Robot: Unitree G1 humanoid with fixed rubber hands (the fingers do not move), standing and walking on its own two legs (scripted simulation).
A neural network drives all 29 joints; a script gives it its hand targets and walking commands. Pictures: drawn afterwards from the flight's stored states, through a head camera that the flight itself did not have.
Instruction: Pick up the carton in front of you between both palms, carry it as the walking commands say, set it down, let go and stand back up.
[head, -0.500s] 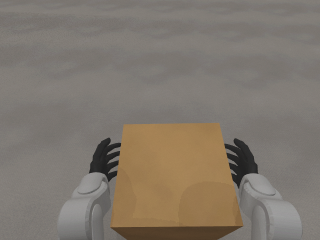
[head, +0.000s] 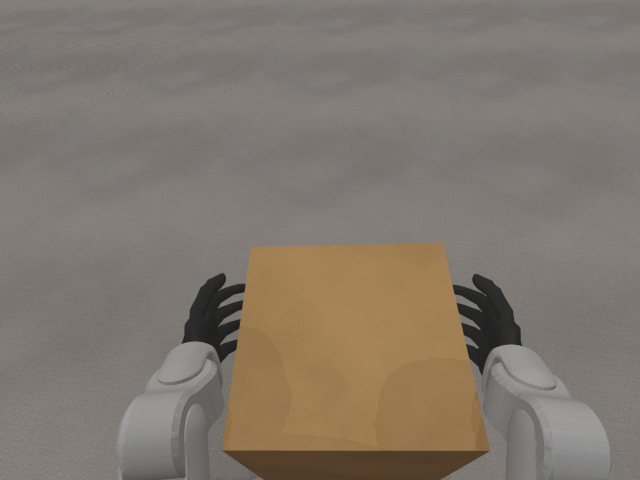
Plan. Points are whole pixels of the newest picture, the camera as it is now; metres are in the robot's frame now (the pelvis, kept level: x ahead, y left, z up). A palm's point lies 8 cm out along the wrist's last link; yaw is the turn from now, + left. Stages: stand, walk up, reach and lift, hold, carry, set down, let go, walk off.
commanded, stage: carry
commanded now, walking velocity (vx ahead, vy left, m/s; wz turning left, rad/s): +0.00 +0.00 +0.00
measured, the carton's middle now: (348, 374) +0.24 +0.00 +0.02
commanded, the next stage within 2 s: none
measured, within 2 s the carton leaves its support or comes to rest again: neither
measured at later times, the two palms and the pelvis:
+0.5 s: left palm (232, 213) +0.43 +0.15 +0.10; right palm (451, 215) +0.43 -0.15 +0.10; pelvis +0.20 +0.01 +0.00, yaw -1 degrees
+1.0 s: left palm (256, 221) +0.49 +0.14 +0.03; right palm (444, 221) +0.48 -0.16 +0.03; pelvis +0.21 -0.01 +0.00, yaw +0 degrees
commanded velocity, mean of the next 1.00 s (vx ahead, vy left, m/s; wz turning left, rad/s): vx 0.00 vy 0.00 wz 0.00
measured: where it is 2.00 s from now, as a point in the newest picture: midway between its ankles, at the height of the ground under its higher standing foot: outside the picture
